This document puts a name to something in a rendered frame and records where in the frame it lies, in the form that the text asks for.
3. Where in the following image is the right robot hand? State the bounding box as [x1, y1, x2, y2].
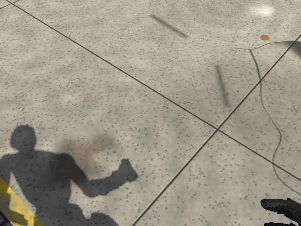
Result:
[261, 198, 301, 226]

